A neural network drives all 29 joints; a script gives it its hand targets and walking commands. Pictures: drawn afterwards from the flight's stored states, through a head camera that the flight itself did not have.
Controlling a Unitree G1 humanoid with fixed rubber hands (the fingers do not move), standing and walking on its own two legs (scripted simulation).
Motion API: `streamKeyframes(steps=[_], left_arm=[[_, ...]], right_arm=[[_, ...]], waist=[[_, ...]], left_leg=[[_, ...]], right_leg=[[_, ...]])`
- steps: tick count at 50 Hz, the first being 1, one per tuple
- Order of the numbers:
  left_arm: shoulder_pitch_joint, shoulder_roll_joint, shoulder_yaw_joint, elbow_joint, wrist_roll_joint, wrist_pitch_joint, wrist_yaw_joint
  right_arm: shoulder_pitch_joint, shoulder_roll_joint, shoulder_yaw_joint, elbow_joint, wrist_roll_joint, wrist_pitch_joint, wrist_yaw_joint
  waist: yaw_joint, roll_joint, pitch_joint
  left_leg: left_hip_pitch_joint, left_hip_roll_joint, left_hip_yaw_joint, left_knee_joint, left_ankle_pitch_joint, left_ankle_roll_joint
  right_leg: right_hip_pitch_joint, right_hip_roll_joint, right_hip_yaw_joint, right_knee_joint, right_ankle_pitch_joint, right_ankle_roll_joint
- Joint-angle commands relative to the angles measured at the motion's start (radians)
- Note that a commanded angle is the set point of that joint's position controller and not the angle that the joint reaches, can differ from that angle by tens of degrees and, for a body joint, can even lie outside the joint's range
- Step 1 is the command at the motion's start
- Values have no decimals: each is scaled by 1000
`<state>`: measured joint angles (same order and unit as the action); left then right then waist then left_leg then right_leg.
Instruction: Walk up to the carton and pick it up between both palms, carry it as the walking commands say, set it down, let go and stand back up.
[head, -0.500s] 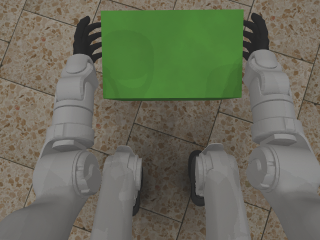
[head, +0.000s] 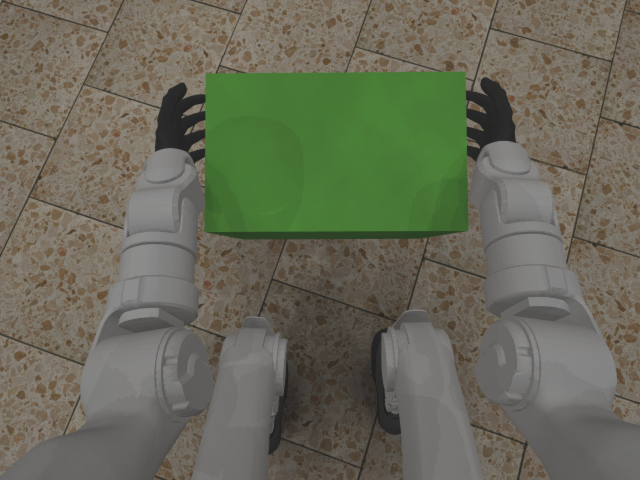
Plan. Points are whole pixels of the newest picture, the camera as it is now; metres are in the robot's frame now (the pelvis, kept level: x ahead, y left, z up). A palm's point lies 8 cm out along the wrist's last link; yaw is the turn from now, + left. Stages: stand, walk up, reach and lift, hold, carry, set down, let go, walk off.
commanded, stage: reach and lift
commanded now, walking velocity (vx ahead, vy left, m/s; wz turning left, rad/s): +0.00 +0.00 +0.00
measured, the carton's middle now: (333, 171) +0.50 -0.02 -0.15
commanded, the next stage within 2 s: none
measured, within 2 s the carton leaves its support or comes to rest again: neither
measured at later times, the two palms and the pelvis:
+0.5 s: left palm (148, 139) +0.48 +0.16 +0.02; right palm (532, 132) +0.47 -0.20 +0.01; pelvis +0.02 +0.00 +0.06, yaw +0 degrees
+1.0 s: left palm (95, 112) +0.46 +0.16 +0.10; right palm (589, 105) +0.46 -0.20 +0.09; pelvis +0.04 -0.01 +0.13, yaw -1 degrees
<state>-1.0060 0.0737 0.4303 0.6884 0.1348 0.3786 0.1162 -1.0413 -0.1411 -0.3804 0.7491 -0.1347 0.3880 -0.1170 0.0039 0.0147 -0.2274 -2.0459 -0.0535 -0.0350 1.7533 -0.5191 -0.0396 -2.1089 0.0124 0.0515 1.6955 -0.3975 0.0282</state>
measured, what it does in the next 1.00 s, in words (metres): rises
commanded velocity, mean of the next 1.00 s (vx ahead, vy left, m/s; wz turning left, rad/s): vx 0.00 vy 0.00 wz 0.00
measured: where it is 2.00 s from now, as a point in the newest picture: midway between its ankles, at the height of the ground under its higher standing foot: (329, 408)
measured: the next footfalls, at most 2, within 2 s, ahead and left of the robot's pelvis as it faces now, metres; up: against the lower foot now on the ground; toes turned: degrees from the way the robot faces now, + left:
none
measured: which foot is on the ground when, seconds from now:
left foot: down 0.00-1.00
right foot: down 0.00-1.00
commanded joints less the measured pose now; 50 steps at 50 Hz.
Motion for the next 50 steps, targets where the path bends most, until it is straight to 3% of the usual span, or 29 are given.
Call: streamKeyframes(steps=[1,14,50], left_arm=[[-653,-941,-496,-40,-167,-16,-415],[-585,-979,-500,-44,-152,-8,-425],[-296,-1019,-520,-65,-113,-19,-473]], right_arm=[[-627,970,448,-66,168,-25,399],[-556,1003,439,-57,151,-16,421],[-270,1078,487,-109,99,-27,449]], waist=[[-12,-40,-1022],[-11,-28,-993],[5,-43,-861]], left_leg=[[417,-96,122,-229,154,25],[517,-97,111,-331,151,21],[796,-86,75,-660,236,24]], right_leg=[[766,106,-133,-144,147,-19],[826,109,-130,-246,132,-22],[1195,111,-79,-584,239,-21]])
